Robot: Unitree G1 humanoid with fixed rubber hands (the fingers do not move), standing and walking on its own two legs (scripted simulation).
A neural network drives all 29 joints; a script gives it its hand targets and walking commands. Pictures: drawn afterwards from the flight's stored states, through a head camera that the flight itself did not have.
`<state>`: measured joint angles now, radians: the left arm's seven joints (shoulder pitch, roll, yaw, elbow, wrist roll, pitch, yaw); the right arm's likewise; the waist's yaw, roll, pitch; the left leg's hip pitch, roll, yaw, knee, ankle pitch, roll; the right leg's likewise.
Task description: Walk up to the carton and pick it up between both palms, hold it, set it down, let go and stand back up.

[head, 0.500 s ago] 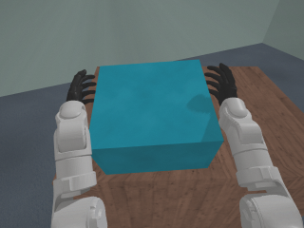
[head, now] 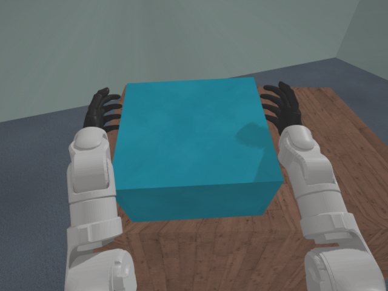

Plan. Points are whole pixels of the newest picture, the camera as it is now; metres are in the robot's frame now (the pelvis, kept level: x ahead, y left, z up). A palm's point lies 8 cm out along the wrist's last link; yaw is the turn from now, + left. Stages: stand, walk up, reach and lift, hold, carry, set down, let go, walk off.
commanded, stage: hold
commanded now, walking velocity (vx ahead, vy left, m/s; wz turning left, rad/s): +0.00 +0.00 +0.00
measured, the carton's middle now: (194, 148) +0.37 +0.01 +0.13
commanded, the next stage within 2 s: set down in 0.70 s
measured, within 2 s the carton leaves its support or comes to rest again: neither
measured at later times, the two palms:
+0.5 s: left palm (100, 130) +0.35 +0.18 +0.20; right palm (293, 127) +0.35 -0.18 +0.20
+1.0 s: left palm (103, 126) +0.35 +0.18 +0.21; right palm (297, 124) +0.34 -0.18 +0.21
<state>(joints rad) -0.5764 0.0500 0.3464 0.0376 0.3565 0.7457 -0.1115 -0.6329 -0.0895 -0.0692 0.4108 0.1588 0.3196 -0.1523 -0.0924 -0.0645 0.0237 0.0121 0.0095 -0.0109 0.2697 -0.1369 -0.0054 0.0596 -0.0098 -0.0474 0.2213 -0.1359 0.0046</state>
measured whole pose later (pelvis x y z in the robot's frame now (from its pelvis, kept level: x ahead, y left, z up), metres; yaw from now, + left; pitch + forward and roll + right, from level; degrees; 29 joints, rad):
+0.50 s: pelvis -0.01 +0.00 +0.00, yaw -1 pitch -8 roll +0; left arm -0.60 0.03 0.36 0.08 0.35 0.75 -0.10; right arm -0.65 -0.09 -0.10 0.46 0.13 0.31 -0.13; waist -0.08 -0.04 0.02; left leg 0.00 0.01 0.01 0.26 -0.12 0.00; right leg 0.03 -0.01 -0.04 0.24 -0.13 0.00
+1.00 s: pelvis +0.00 +0.00 +0.00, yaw +0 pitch -9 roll +0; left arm -0.59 0.01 0.33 0.06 0.38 0.67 -0.12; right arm -0.61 -0.09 -0.14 0.42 0.08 0.20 -0.10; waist -0.09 -0.06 0.04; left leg 0.02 0.01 0.01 0.28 -0.14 0.00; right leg 0.06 -0.02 -0.05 0.24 -0.14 0.01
